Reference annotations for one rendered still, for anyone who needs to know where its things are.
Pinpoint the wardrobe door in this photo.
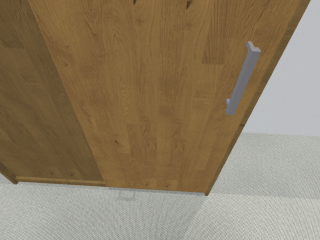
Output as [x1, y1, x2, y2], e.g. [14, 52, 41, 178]
[0, 0, 104, 181]
[28, 0, 301, 193]

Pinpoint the handle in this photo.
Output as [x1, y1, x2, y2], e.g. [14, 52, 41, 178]
[225, 41, 261, 116]

